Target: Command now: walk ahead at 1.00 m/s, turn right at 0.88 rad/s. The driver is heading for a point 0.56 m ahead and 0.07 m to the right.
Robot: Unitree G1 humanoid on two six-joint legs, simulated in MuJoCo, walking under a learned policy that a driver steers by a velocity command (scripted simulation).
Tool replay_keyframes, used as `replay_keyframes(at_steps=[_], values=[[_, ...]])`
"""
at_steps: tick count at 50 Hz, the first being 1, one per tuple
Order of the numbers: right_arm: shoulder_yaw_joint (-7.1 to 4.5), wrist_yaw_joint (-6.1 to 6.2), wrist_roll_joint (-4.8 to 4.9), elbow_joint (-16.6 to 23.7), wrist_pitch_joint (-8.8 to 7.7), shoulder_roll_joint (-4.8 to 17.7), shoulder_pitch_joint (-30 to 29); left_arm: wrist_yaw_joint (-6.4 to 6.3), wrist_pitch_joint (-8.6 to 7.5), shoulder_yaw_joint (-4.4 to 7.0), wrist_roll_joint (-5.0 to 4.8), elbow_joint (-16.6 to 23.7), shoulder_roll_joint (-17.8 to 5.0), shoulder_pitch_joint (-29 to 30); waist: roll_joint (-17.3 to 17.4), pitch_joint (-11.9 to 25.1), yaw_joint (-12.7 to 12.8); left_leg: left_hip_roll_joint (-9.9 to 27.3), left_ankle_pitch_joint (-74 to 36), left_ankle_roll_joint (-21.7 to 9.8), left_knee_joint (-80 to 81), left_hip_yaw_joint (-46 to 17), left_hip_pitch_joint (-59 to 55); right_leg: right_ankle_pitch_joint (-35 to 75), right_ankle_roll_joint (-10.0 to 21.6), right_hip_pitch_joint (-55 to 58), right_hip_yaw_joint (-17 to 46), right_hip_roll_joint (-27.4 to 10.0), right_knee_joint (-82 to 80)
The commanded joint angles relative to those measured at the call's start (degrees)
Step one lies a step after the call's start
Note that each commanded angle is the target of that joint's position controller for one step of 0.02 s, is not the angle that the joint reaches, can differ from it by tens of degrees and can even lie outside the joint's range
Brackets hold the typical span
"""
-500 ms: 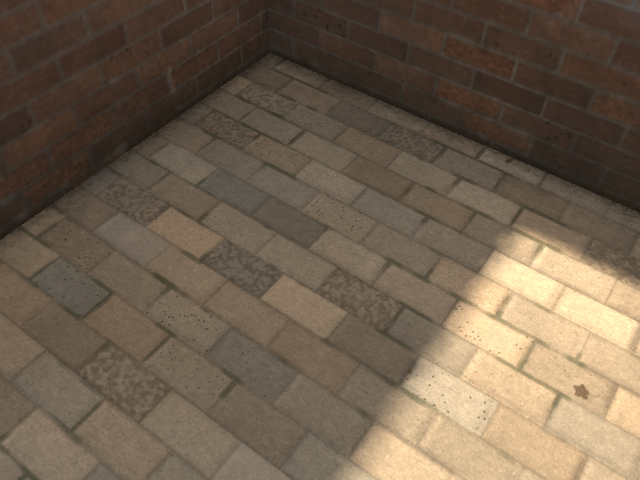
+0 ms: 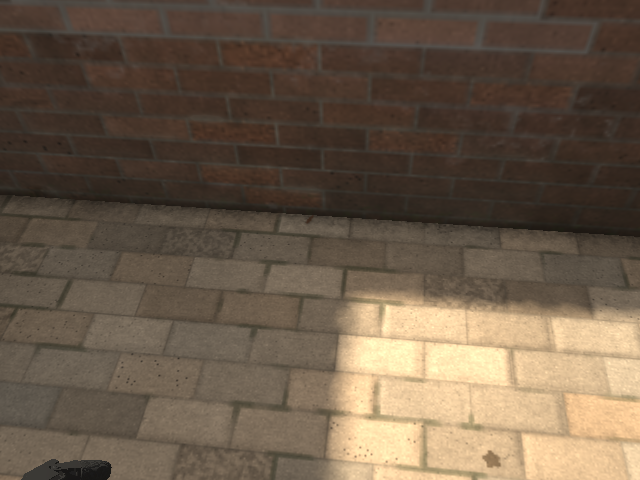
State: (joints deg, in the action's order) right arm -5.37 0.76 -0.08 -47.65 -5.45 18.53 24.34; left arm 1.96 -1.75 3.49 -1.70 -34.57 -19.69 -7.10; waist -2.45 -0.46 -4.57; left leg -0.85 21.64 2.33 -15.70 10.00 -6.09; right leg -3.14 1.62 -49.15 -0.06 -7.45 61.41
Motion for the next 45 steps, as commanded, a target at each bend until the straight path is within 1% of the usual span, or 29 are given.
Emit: replay_keyframes(at_steps=[1, 4, 5, 6, 7, 8, 9, 10, 11, 12, 13, 14, 16, 20, 22, 24, 26, 28, 29, 30, 31, 32, 33, 34, 36, 37, 39, 42, 45], values=[[-0.55, 0.0, 0.22, 6.16, -2.07, 6.89, -10.89, 1.89, -0.62, -1.56, 0.43, 3.29, 1.94, 2.43, 0.28, -8.25, 4.02, 12.45, -24.84, -7.34, 11.06, 0.6, 14.53, 11.06, 2.05, 12.79, -2.93, 0.81, -13.62], [-1.61, -0.26, 0.21, 5.79, -0.42, 12.46, -8.31, 2.26, -0.4, 0.59, -0.8, 3.71, -3.35, 0.12, 6.91, -2.71, 7.76, 13.94, -69.34, -6.1, -2.04, 2.68, 3.27, 3.02, 5.31, 21.87, -9.99, 8.75, -16.43], [-1.99, -0.31, 0.42, 6.27, 0.45, 14.09, -8.89, 2.16, 0.09, 1.89, -1.26, 2.56, -5.93, -6.7, 9.37, 1.34, 12.1, 14.81, -80.49, -6.12, -13.15, 2.78, 2.69, -1.58, 6.85, 29.57, -10.74, 10.89, -15.85], [-2.02, -0.29, 0.56, 7.37, 0.77, 14.38, -10.45, 1.73, 0.78, 4.01, -1.05, -0.73, -9.98, -19.47, 9.38, 7.55, 18.41, 14.58, -82.69, -5.94, -28.99, 1.87, 9.22, -2.62, 9.25, 46.58, -9.43, 12.35, -17.13], [-0.73, -0.27, 0.45, 7.19, 0.03, 10.34, -10.15, 0.61, 1.71, 5.37, -1.45, -4.11, -12.66, -28.05, 2.3, 8.77, 21.13, 8.99, -47.93, -3.1, -51.57, 1.16, 24.94, -1.33, 11.54, 64.11, -2.05, 10.08, -20.03], [2.56, -1.14, -0.45, 10.66, -2.05, -0.37, -1.98, 0.16, 1.34, 5.1, -0.67, -1.76, -17.13, -20.5, -20.56, 10.86, 8.31, -2.96, 10.73, -0.36, -77.67, -4.96, 47.93, -11.23, 21.7, 75.1, 28.2, -1.07, -27.58], [3.02, -1.53, 0.94, 13.35, -4.56, 4.25, -4.19, 0.46, -0.1, 4.13, 0.56, 1.65, -13.7, -20.13, -12.8, 23.56, 10.99, -2.1, 7.77, -3.03, -79.11, -18.83, 53.45, -36.74, 25.45, 78.15, 51.12, -8.07, -41.74], [2.27, -1.3, 2.57, 15.22, -5.34, 7.93, -13.66, 0.47, -1.2, 3.72, 0.82, 1.14, -10.67, -20.77, -3.75, 14.25, 13.11, 0.29, 2.45, -4.67, -73.43, -18.86, 54.87, -40.04, 20.77, 69.71, 50.71, -7.18, -47.8], [2.63, -0.79, 2.49, 16.12, -5.48, 6.65, -15.92, 0.76, -2.35, 3.46, 1.11, 0.44, -10.56, -18.13, 4.26, 6.03, 9.33, 2.09, -0.59, -4.85, -66.97, -18.23, 53.8, -34.82, 19.0, 58.67, 47.27, -6.08, -48.97], [2.85, -0.24, 0.74, 14.84, -5.03, 5.7, -15.2, 0.76, -3.07, 2.94, 1.5, 0.94, -9.01, -13.92, 7.83, 3.39, 6.2, 4.4, -2.43, -4.49, -62.2, -18.95, 48.97, -27.89, 18.03, 49.92, 41.96, -3.91, -47.8], [2.58, -0.33, 0.19, 13.95, -4.08, 5.79, -12.13, 0.33, -3.37, 2.63, 2.37, 1.86, -8.3, -10.47, 5.43, 2.04, 3.11, 5.47, -3.68, -3.63, -59.4, -20.01, 44.42, -23.35, 18.4, 42.44, 37.85, -1.39, -47.38], [2.26, -0.42, 0.01, 13.31, -2.96, 6.38, -11.22, 0.05, -3.33, 2.07, 2.23, 2.11, -6.59, -8.69, 4.04, 0.04, 1.98, 6.11, -3.65, -2.57, -56.35, -19.94, 42.57, -21.04, 18.44, 37.89, 34.24, 0.74, -48.41], [2.35, -0.22, -0.72, 13.71, -1.86, 5.45, -13.37, -0.83, -3.32, 1.41, 0.91, 1.17, -4.77, -8.65, 3.88, -3.44, 1.8, 6.75, -5.13, -0.53, -48.11, -18.25, 41.05, -16.16, 17.96, 31.17, 28.08, 3.07, -49.74], [4.84, -1.62, -2.63, 16.88, -2.62, -0.83, -25.15, -2.82, -2.93, 0.71, 0.69, -2.52, -2.91, -11.62, 2.43, -6.74, 8.03, 4.11, -35.06, 0.91, -23.39, -9.74, 30.32, 0.16, 12.35, 21.22, 12.04, 9.16, -47.77], [4.51, -2.14, -1.79, 18.39, -3.45, -0.04, -28.19, -2.79, -2.47, 1.16, 0.84, -5.14, -4.59, -16.63, 0.32, -6.11, 11.26, 1.66, -40.89, 0.5, -16.86, -9.39, 27.7, 0.2, 10.84, 25.02, 13.53, 7.68, -46.72], [3.58, -2.67, -0.98, 19.63, -3.68, 1.97, -30.1, -3.26, -1.85, 1.36, 0.56, -6.87, -4.39, -18.17, -1.4, -5.63, 11.43, 1.29, -40.02, -0.76, -11.83, -11.89, 29.5, 2.6, 9.22, 33.08, 16.41, 5.81, -42.88], [2.2, -2.44, -1.37, 18.62, -3.59, 4.81, -26.07, -3.97, -1.64, 1.99, 1.18, -7.48, -5.14, -17.08, -2.26, -2.49, 8.91, 0.61, -37.69, -2.07, -10.45, -12.86, 27.85, 9.33, 7.09, 40.59, 17.96, 4.47, -37.01], [0.89, -1.39, -1.54, 15.14, -3.14, 6.8, -11.51, -3.69, -1.42, 2.42, 1.98, -5.7, -5.58, -11.52, -3.42, 5.02, -0.41, 0.96, -38.57, -3.89, -7.97, -11.31, 15.02, 27.41, 2.76, 44.75, 16.65, 6.51, -22.06], [0.55, -0.76, -1.8, 12.5, -2.81, 9.46, -0.05, -3.32, -1.34, 1.22, 3.35, -3.57, -1.62, -9.51, 0.37, 14.48, -4.35, 8.86, -57.98, -5.67, -15.46, -16.6, -1.88, 12.94, -0.63, 37.2, 14.62, 9.59, -3.77], [1.33, -1.83, -4.25, 9.52, -2.73, 10.1, 1.34, -2.46, -1.04, -1.08, 0.92, -7.37, 5.89, -28.4, 25.3, 25.71, 5.15, 25.83, -70.95, -19.43, -17.14, -41.9, -22.45, -39.14, -4.57, 19.57, 14.57, 19.39, 21.73], [1.05, -2.59, -2.62, 9.89, -2.2, 7.66, 2.16, -1.92, -0.63, -0.92, -0.6, -11.2, -0.38, -32.54, 20.89, 32.31, 2.7, 25.96, -45.63, -20.91, -12.31, -50.46, -23.42, -35.96, -3.9, 15.85, 17.83, 15.22, 26.36], [1.98, -2.68, -2.42, 12.47, -1.41, 4.05, -4.65, -1.69, 0.24, -0.01, -0.55, -8.97, -4.91, -21.14, 12.52, 25.3, 0.34, 22.38, -34.71, -18.79, -8.41, -42.1, -15.01, -31.89, -4.39, 15.06, 14.22, 12.23, 24.51], [3.03, -2.68, -1.67, 12.47, -0.89, 2.22, -11.28, -2.11, 0.4, 0.21, 1.16, -6.72, -6.04, -11.29, 4.09, 16.14, 1.43, 17.56, -32.72, -15.72, -5.16, -34.03, -2.35, -27.02, -5.06, 16.94, 9.62, 9.61, 18.0], [3.74, -2.45, -1.87, 12.35, -0.82, 1.77, -15.12, -2.44, 0.76, 0.21, 2.72, -5.04, -5.68, -7.47, 4.23, 10.08, 3.38, 16.12, -34.76, -15.32, -3.71, -31.37, 6.1, -23.6, -5.77, 18.16, 8.09, 7.8, 13.5], [3.94, -1.83, -1.8, 9.59, -0.31, 0.89, -15.78, -2.95, 1.75, -0.64, 2.9, -5.42, -1.66, -9.32, 6.25, 7.84, 5.89, 11.79, -42.98, -13.26, -1.43, -24.22, 15.56, -18.63, -5.9, 26.14, 6.94, 5.45, 4.26], [4.09, -2.06, -2.19, 8.95, -0.5, 0.86, -16.33, -3.48, 1.88, -1.18, 2.69, -5.92, 0.29, -9.71, 6.41, 6.75, 6.14, 11.87, -54.96, -13.62, -2.25, -22.46, 17.0, -19.94, -6.4, 27.37, 6.39, 5.74, 0.24], [4.3, -1.22, -1.69, 6.89, -0.7, 0.84, -15.37, -4.07, 1.51, -1.52, 3.01, -5.72, 1.54, -10.77, 5.82, 10.3, 7.07, 13.41, -67.59, -13.96, -4.28, -20.4, 16.57, -21.1, -7.2, 30.28, 6.89, 4.73, -5.82], [3.42, -0.25, -1.87, 6.15, 0.88, 3.82, -16.51, -4.02, 1.86, -1.06, 2.33, -6.08, 0.65, -8.39, 6.47, 10.33, 6.06, 12.9, -41.29, -13.43, -0.02, -18.35, 22.58, -13.84, -6.74, 35.65, 5.93, 3.73, -13.71], [3.51, -0.36, -2.24, 5.31, 2.36, 3.4, -16.69, -3.77, 2.32, -0.03, 2.03, -6.72, -1.35, -5.74, 10.68, 4.22, 4.76, 10.62, -2.1, -12.04, 5.45, -19.08, 30.41, -11.66, -5.86, 38.44, 4.04, 4.63, -19.3]])
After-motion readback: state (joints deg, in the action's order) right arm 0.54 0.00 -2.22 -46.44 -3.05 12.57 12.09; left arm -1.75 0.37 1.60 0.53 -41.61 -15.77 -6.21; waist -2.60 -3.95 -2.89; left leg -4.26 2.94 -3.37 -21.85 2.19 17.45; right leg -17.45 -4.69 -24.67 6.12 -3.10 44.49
